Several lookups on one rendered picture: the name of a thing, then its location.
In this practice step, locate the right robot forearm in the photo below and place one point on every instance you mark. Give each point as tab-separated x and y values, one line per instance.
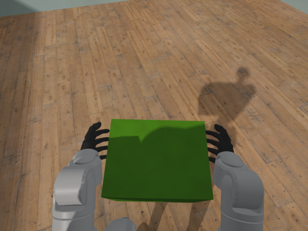
242	194

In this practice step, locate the left robot hand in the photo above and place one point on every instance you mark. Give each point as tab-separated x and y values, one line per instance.
90	142

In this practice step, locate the robot left thigh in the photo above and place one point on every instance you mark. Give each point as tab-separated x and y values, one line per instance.
121	224

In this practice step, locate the right robot hand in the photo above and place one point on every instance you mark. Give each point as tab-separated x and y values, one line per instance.
224	143

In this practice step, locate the carton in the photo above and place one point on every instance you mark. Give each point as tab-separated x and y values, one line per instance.
157	161

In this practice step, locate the left robot forearm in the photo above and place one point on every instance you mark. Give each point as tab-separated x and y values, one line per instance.
74	192

